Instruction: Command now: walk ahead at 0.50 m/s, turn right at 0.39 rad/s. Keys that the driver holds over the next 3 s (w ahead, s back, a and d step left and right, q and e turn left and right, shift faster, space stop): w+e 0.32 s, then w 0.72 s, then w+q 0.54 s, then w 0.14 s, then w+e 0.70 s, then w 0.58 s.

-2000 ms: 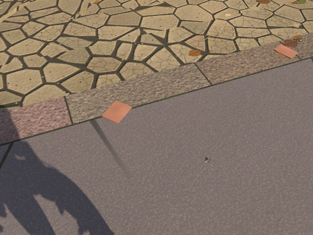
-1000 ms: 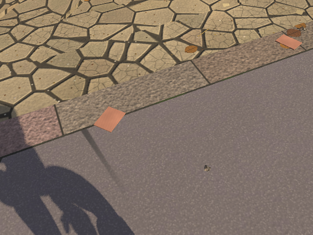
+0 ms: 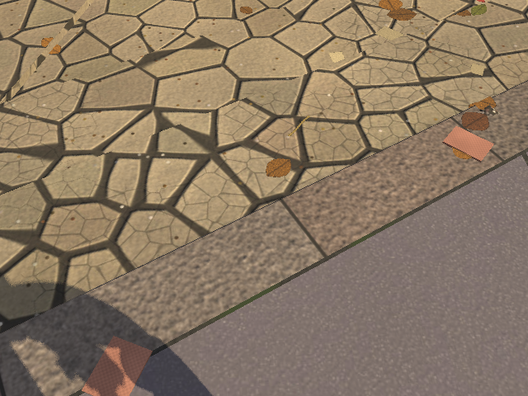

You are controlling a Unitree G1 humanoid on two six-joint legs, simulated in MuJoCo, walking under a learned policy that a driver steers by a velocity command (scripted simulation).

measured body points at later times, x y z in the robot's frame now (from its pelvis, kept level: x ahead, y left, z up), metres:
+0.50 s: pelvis +0.27 -0.03 +0.01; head +0.31 -0.05 +0.46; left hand +0.28 +0.24 -0.11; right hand +0.43 -0.29 -0.10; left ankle +0.47 +0.07 -0.68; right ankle +0.14 -0.07 -0.73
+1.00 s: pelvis +0.54 -0.06 +0.02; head +0.57 -0.06 +0.47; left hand +0.76 +0.12 -0.10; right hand +0.43 -0.28 -0.12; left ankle +0.49 +0.03 -0.73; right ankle +0.65 -0.24 -0.68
